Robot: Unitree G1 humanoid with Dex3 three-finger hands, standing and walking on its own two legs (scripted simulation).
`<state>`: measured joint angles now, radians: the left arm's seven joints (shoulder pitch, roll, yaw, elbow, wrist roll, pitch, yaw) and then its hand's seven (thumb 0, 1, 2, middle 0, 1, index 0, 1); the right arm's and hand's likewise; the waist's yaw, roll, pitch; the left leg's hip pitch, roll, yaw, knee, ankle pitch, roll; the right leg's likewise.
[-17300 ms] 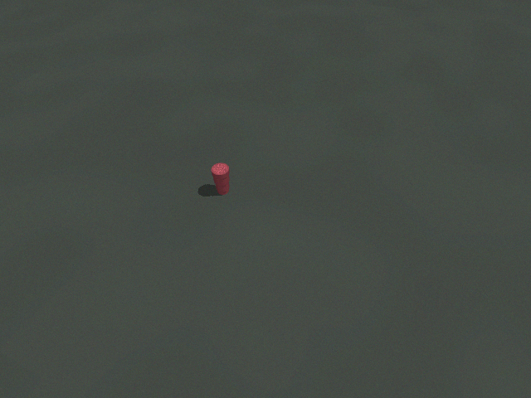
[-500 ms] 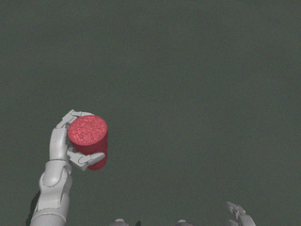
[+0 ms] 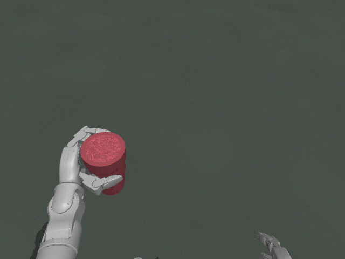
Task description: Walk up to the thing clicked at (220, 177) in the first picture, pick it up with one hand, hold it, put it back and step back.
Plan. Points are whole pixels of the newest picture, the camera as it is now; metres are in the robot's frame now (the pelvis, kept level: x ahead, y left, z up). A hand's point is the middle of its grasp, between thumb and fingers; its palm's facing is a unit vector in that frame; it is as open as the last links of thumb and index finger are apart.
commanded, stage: hold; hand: left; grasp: from the side
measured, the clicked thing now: (108, 168) +0.32 +0.16 +0.03
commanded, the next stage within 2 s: none
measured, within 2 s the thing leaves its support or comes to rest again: neither
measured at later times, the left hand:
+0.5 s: hand (102, 160) +0.33 +0.16 +0.06, palm faces +0.05 -1.00 -0.01, open 11.7 cm
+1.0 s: hand (100, 160) +0.33 +0.16 +0.06, palm faces +0.05 -1.00 -0.01, open 11.7 cm
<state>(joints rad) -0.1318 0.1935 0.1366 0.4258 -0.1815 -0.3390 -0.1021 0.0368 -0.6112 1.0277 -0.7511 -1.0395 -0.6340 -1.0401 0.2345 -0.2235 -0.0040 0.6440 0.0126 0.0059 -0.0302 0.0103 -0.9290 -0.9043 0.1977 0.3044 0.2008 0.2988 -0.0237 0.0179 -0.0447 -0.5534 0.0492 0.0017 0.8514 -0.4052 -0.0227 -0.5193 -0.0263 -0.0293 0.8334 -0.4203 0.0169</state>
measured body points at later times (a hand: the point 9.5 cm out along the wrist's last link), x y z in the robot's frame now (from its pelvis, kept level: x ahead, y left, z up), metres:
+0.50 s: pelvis +0.00 +0.00 +0.00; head +0.03 +0.00 +0.45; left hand +0.32 +0.22 +0.06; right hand +0.13 -0.25 -0.11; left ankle +0.02 +0.13 -0.70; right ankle +0.00 -0.13 -0.70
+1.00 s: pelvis +0.00 +0.00 +0.01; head +0.03 +0.00 +0.45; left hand +0.32 +0.22 +0.06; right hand +0.13 -0.25 -0.10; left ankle +0.02 +0.13 -0.70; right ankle +0.00 -0.13 -0.70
